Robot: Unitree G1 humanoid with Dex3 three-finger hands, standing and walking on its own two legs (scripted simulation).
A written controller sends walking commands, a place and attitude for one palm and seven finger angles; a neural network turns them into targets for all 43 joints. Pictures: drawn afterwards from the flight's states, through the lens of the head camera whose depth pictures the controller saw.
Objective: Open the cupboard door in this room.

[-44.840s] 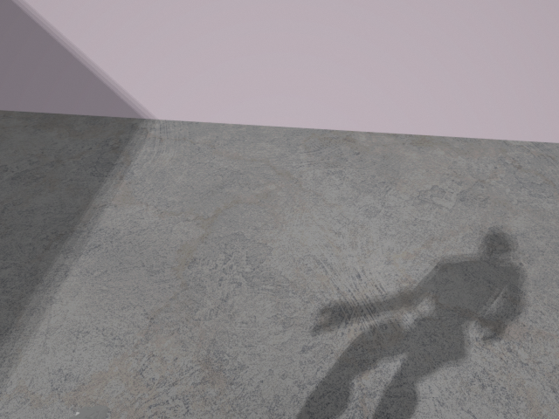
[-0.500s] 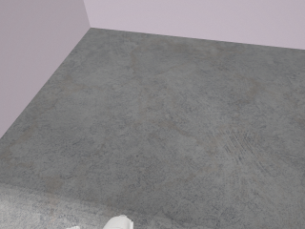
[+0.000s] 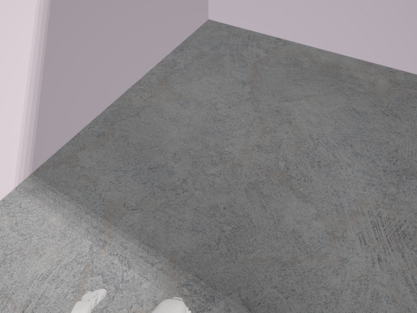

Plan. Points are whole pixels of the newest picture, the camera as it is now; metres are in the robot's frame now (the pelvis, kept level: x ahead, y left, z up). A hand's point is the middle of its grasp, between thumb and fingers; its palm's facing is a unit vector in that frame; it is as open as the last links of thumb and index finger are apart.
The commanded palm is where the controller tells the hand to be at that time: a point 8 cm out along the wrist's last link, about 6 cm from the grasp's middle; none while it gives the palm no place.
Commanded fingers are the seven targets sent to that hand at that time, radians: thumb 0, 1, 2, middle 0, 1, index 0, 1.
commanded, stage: turn to face it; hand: left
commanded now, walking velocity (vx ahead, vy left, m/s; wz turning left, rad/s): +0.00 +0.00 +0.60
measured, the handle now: out of the picture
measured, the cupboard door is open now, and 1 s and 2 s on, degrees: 40 40 40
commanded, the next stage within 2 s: none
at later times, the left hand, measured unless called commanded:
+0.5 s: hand out of the picture +0.04 +0.24 -0.16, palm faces +0.34 -0.91 -0.25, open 7.4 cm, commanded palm none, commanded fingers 0.00 0.90 0.90 -0.20 -0.30 -0.20 -0.30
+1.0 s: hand out of the picture -0.04 +0.18 -0.17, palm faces +0.61 -0.76 -0.21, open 7.4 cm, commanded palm none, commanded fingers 0.00 0.90 0.90 -0.20 -0.30 -0.20 -0.30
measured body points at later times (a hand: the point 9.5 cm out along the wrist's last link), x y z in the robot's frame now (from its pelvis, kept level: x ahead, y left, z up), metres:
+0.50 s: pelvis +0.02 +0.00 +0.01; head +0.06 +0.04 +0.46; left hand +0.02 +0.29 -0.14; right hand +0.20 -0.21 -0.12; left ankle +0.00 +0.12 -0.72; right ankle +0.05 -0.15 -0.66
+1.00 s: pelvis +0.04 -0.01 +0.00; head +0.07 +0.04 +0.44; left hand -0.07 +0.22 -0.16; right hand +0.29 -0.16 -0.13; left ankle -0.02 +0.08 -0.73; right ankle +0.09 -0.14 -0.71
